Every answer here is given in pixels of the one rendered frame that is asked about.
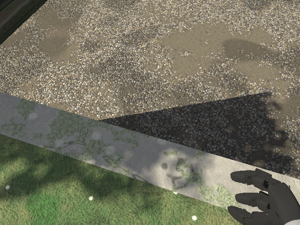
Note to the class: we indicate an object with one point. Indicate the robot right hand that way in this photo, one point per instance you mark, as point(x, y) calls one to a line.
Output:
point(278, 207)

